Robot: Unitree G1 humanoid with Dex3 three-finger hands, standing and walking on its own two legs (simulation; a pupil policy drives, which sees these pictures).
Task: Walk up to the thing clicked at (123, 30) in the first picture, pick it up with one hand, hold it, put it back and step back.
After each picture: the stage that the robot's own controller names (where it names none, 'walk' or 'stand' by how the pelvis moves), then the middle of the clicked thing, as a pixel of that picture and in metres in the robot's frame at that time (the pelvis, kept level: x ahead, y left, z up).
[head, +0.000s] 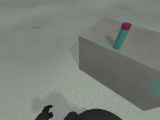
stand; (120, 37) +0.75 -0.23 +0.08
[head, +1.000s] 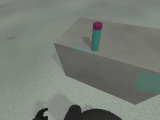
walk; (96, 38) +0.65 +0.03 +0.10
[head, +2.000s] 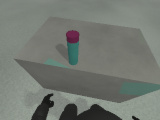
stand; (73, 50) +0.43 +0.17 +0.12
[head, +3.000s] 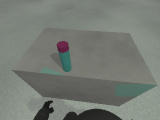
stand; (65, 58) +0.41 +0.21 +0.08
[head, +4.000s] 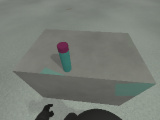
stand; (65, 58) +0.41 +0.21 +0.08
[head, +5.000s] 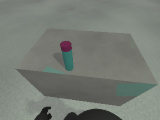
stand; (67, 57) +0.42 +0.20 +0.08
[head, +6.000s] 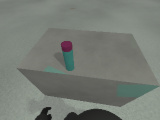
stand; (68, 57) +0.42 +0.20 +0.08
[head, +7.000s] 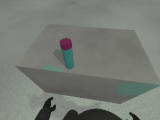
rise first; (68, 55) +0.42 +0.20 +0.08
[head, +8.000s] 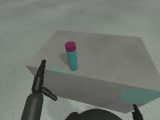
rise first; (72, 58) +0.43 +0.20 +0.08
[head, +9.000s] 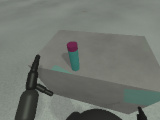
go down; (74, 58) +0.43 +0.19 +0.08
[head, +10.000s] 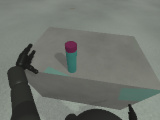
go down; (71, 59) +0.41 +0.17 +0.09
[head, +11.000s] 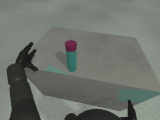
approach; (71, 58) +0.42 +0.17 +0.09
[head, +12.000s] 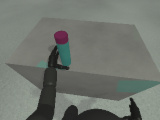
close; (64, 51) +0.42 +0.20 +0.12
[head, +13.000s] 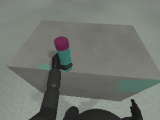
lift; (64, 56) +0.39 +0.18 +0.12
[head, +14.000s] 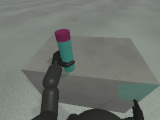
lift; (66, 53) +0.34 +0.17 +0.24
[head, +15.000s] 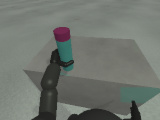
hold; (65, 52) +0.32 +0.17 +0.25
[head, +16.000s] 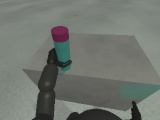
hold; (63, 52) +0.32 +0.18 +0.25
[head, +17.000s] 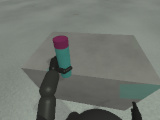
crouch; (63, 59) +0.32 +0.18 +0.20
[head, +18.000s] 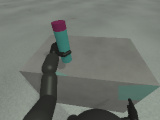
crouch; (63, 44) +0.40 +0.20 +0.25
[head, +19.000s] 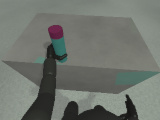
lower; (59, 47) +0.44 +0.21 +0.14
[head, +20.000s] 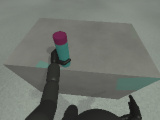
lower; (63, 52) +0.42 +0.19 +0.13
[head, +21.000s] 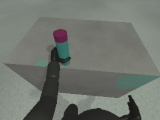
lower; (63, 50) +0.43 +0.19 +0.13
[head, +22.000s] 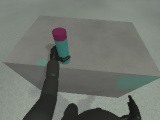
lower; (62, 49) +0.44 +0.20 +0.13
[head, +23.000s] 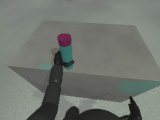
loosen; (66, 54) +0.41 +0.18 +0.13
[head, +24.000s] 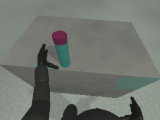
withdraw; (63, 52) +0.41 +0.19 +0.13
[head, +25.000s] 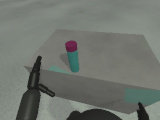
sink last; (73, 58) +0.40 +0.18 +0.11
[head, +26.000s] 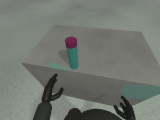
stand; (72, 55) +0.42 +0.18 +0.11
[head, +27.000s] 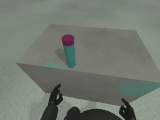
stand; (69, 53) +0.43 +0.18 +0.12
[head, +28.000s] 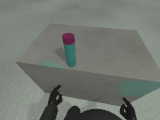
stand; (70, 52) +0.43 +0.18 +0.14
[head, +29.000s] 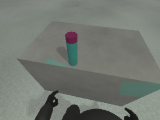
stand; (72, 51) +0.43 +0.18 +0.13
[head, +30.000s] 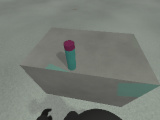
stand; (70, 57) +0.43 +0.18 +0.08
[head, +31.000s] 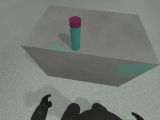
walk; (75, 36) +0.55 +0.17 +0.09
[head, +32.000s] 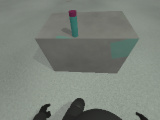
walk; (74, 24) +0.82 +0.27 +0.10
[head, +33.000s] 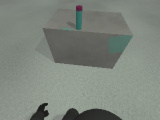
stand; (79, 18) +1.01 +0.23 +0.09
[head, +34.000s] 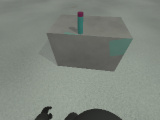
stand; (80, 23) +1.03 +0.22 +0.08
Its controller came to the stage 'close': yes
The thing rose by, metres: 0.20
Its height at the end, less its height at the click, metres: +0.00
